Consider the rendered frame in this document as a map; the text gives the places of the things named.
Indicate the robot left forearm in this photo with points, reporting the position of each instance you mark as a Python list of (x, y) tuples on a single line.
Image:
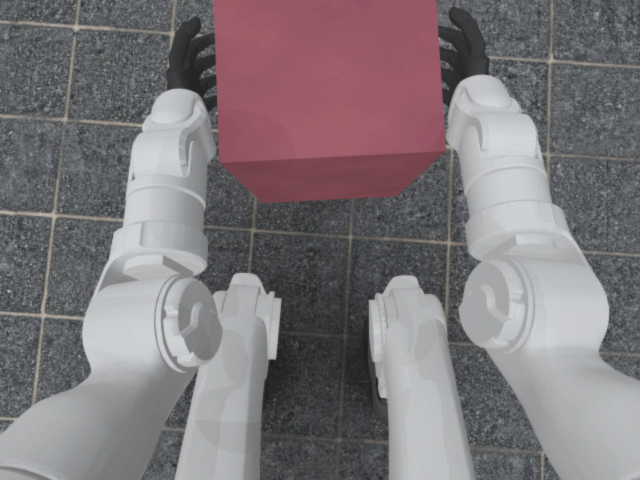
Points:
[(162, 231)]

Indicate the left robot foot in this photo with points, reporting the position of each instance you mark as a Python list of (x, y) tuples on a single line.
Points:
[(265, 385)]

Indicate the robot left upper arm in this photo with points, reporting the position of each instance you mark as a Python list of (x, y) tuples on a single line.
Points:
[(144, 341)]

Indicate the robot right upper arm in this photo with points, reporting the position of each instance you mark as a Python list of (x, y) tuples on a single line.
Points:
[(542, 323)]

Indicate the robot right hand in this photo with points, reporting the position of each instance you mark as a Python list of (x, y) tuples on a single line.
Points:
[(470, 58)]

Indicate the right robot foot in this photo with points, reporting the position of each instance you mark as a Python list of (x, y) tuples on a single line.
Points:
[(378, 404)]

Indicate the robot foot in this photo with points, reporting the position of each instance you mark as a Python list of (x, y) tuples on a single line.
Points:
[(265, 385), (378, 404)]

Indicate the robot right forearm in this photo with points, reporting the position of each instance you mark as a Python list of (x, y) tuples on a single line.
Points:
[(504, 177)]

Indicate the robot left hand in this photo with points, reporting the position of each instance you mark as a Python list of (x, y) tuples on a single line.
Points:
[(184, 71)]

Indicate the carton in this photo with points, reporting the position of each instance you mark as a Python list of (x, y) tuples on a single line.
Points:
[(328, 99)]

